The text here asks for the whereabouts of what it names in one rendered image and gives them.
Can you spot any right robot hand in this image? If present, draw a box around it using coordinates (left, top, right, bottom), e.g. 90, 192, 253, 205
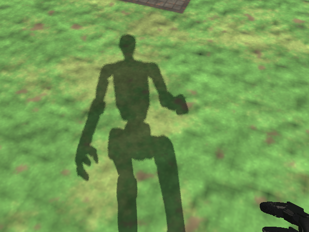
260, 201, 309, 232

